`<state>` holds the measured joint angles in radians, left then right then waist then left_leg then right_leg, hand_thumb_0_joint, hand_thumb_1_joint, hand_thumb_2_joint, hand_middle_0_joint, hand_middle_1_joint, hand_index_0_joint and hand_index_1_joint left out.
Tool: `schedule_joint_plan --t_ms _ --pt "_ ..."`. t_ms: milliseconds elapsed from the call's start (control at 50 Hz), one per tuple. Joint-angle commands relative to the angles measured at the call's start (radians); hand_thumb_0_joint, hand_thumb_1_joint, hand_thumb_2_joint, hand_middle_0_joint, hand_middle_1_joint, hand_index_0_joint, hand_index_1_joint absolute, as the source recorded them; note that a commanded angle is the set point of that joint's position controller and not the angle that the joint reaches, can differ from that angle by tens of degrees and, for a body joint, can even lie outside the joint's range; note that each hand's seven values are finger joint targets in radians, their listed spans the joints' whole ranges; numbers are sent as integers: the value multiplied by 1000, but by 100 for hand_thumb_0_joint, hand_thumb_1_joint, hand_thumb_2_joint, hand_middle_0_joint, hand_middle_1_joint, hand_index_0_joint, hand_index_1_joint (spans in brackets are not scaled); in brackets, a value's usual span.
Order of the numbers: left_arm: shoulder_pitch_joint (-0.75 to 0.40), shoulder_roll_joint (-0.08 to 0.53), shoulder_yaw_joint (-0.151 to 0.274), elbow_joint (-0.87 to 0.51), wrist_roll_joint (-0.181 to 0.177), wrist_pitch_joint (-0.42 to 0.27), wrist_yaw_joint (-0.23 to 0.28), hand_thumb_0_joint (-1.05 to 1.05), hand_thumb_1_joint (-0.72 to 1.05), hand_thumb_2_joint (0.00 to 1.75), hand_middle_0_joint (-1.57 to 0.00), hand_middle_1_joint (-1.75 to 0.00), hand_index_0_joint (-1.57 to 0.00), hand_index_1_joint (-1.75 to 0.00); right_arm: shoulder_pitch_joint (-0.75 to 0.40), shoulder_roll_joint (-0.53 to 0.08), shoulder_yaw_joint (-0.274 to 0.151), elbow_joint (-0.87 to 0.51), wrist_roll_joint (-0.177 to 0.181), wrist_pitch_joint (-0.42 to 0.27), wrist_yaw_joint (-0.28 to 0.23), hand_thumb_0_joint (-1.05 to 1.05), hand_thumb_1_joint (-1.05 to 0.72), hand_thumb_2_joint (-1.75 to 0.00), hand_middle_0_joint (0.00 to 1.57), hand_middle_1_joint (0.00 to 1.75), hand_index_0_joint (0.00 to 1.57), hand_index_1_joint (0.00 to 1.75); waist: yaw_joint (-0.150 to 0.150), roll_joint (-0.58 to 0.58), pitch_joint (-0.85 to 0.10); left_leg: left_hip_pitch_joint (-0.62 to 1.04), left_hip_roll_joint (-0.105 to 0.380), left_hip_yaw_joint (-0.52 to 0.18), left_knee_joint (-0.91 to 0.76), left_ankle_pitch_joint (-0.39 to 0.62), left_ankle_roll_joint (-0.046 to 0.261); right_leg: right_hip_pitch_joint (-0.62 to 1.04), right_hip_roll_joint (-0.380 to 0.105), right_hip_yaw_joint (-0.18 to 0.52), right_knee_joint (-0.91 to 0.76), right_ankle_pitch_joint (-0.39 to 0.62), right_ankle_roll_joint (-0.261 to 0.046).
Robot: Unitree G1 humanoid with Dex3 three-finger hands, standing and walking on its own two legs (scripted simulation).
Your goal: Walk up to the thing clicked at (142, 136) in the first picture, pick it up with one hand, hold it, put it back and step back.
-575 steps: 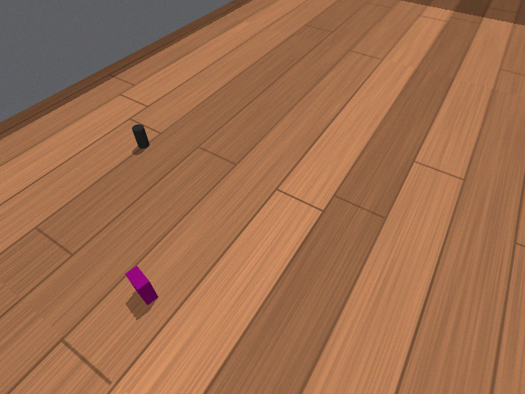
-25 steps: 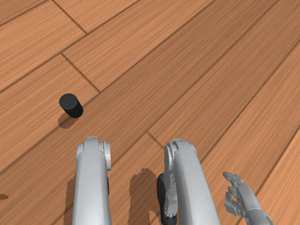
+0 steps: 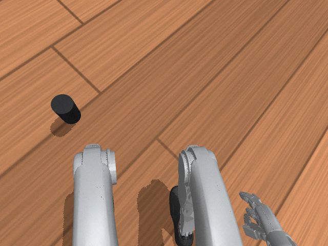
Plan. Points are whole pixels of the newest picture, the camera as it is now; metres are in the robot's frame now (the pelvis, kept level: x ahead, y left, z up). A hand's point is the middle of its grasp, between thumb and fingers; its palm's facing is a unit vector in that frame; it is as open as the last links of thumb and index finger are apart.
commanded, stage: go down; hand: left
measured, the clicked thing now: (67, 110) +0.47 +0.29 -0.31
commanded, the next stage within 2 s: approach in 0.44 s
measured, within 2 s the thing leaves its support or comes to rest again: neither
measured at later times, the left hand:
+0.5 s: hand out of the picture +0.36 +0.46 +0.01, palm faces +0.33 -0.94 -0.08, open 17.3 cm
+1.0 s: hand out of the picture +0.39 +0.41 -0.15, palm faces +0.30 -0.95 +0.03, open 17.5 cm
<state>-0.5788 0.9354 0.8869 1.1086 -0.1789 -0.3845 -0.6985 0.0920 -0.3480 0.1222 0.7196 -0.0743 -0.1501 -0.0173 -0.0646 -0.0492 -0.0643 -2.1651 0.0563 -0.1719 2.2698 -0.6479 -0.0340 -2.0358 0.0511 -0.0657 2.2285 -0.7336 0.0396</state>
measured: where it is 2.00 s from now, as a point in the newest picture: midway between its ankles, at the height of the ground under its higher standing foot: (143, 227)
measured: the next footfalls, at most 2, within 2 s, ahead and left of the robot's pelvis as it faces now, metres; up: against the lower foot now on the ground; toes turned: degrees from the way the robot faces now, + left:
none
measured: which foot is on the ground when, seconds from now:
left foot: down 0.00-1.00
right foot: down 0.00-1.00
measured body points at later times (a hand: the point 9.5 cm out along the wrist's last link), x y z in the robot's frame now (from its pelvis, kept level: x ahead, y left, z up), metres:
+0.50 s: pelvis -0.01 +0.00 -0.02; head +0.20 +0.09 +0.37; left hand +0.34 +0.51 +0.01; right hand +0.16 -0.27 -0.11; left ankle +0.09 +0.14 -0.34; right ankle +0.09 -0.13 -0.34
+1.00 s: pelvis +0.00 +0.01 -0.06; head +0.22 +0.14 +0.31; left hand +0.36 +0.46 -0.15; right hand +0.17 -0.25 -0.13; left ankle +0.09 +0.14 -0.34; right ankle +0.09 -0.13 -0.34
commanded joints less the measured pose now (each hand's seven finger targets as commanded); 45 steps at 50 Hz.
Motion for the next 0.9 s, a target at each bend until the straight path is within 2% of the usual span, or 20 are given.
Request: schedule_joint_plan --t_ms 0,60,120,220,240,320,340,380,460,500,520,540,580,600,620,680,740,760,840,880 --pt "-163 451 63 -220 -40 -59 3 0 -52 8 -2 -11 -5 -8 133 -249 -86 -47 9 -21 -20 0 -89 -90 20 30 20 30 51 304 -644 550 3 89 -281 104 47 214 11 -71 -228 147 -82" --pt "-161 457 65 -229 -41 -56 2 0 -48 9 -1 -11 -4 -8 117 -260 -88 -57 13 -20 -22 0 -89 -90 20 30 20 30 54 347 -620 573 8 67 -297 96 41 160 9 -80 -201 148 -86" --pt "-145 427 58 -198 -54 -49 -2 0 -50 8 -1 -10 -4 -7 121 -254 -81 -59 13 -18 -21 0 -89 -90 20 30 20 30 38 302 -596 531 3 76 -268 120 46 184 8 -80 -212 162 -81" --pt "-151 456 69 -195 -54 -58 -1 0 -48 8 -1 -9 -4 -6 107 -255 -74 -67 12 -15 -17 0 -89 -90 20 30 20 30 43 295 -565 501 6 73 -264 97 48 173 11 -82 -204 141 -81" --pt "-151 435 63 -181 -56 -59 -3 0 -49 8 -1 -10 -4 -7 113 -254 -71 -62 10 -13 -17 0 -89 -90 20 30 20 30 30 291 -566 504 6 71 -256 113 48 180 11 -86 -201 156 -80" --pt "-170 462 74 -187 -54 -71 -4 0 -50 7 -2 -9 -5 -7 109 -257 -66 -67 3 -10 -14 0 -89 -90 20 30 20 30 33 296 -578 498 5 77 -245 101 49 184 13 -83 -199 143 -79" --pt "-189 502 91 -213 -52 -78 -4 0 -48 7 -2 -10 -5 -7 95 -262 -65 -75 2 -12 -15 0 -89 -90 20 30 20 30 41 306 -583 493 7 76 -245 82 50 184 14 -85 -194 130 -79" --pt "-191 481 77 -185 -55 -79 -7 0 -50 8 -2 -10 -5 -7 99 -259 -59 -67 -2 -11 -14 0 -89 -90 20 30 20 30 29 290 -568 472 7 83 -232 69 52 191 17 -83 -203 122 -77" --pt "-189 535 99 -213 -48 -84 -8 0 -51 8 -2 -11 -5 -8 84 -273 -60 -86 -3 -10 -16 0 -89 -90 20 30 20 30 40 330 -602 499 7 78 -238 65 49 185 19 -87 -189 121 -78" --pt "-176 489 67 -177 -52 -77 -15 0 -50 9 -1 -10 -4 -7 87 -267 -55 -74 0 -10 -15 0 -89 -90 20 30 20 30 27 312 -555 473 8 73 -244 29 50 163 22 -93 -194 94 -79" --pt "-185 489 77 -188 -59 -79 -17 0 -55 8 -6 -12 -6 -12 95 -273 -55 -73 1 -9 -14 0 -92 -90 20 30 20 30 23 316 -562 484 9 65 -242 41 49 159 21 -99 -184 109 -79" --pt "-174 519 99 -194 -62 -81 -16 0 -54 1 -6 -9 -8 -7 86 -276 -53 -78 0 -9 -16 0 -89 -89 20 30 20 30 37 325 -570 487 7 66 -240 54 48 162 21 -97 -180 118 -79" --pt "-156 495 90 -163 -76 -86 -21 0 -56 0 -6 -10 -8 -7 87 -272 -45 -74 1 -8 -14 0 -90 -89 20 30 20 30 29 310 -549 469 6 66 -221 61 48 153 22 -97 -175 116 -79" --pt "-151 445 64 -133 -83 -96 -24 0 -53 0 -5 -10 -8 -7 74 -268 -42 -77 2 -10 -13 0 -90 -89 20 30 20 30 8 290 -508 445 7 57 -219 38 50 129 24 -106 -170 98 -78" --pt "-119 412 65 -72 -93 -104 -24 0 -56 0 -6 -11 -8 -8 76 -266 -36 -71 -3 -14 -10 0 -90 -89 20 30 20 30 5 249 -482 421 6 58 -197 46 51 129 27 -108 -170 102 -76" --pt "-156 380 38 -8 -104 -154 -18 0 -58 1 -6 -11 -9 -8 51 -267 -19 -81 -14 -20 -7 0 -90 -89 20 30 20 30 -22 205 -432 383 9 45 -161 19 52 99 35 -119 -155 82 -74" --pt "-183 401 33 17 -93 -201 4 0 -58 3 -5 -12 -8 -9 28 -279 -3 -108 -32 -18 -1 0 -89 -89 20 30 20 30 -33 217 -443 378 11 43 -133 35 48 124 38 -126 -140 100 -72" --pt "-191 369 11 39 -89 -214 12 0 -58 4 -5 -11 -8 -9 30 -279 2 -105 -37 -15 1 0 -89 -89 20 30 20 30 -37 217 -440 390 14 41 -125 48 45 113 39 -129 -128 112 -73" --pt "-217 345 -31 52 -63 -281 43 0 -61 5 -6 -12 -8 -10 -1 -293 23 -112 -67 6 12 0 -89 -89 20 30 20 30 -56 266 -431 417 23 21 -109 26 34 87 42 -149 -90 100 -72" --pt "-228 393 -11 29 -53 -327 63 0 -59 4 -5 -12 -8 -10 -22 -300 37 -106 -86 18 17 0 -89 -89 20 30 20 30 -44 305 -440 426 26 23 -92 19 30 89 45 -152 -72 94 -72"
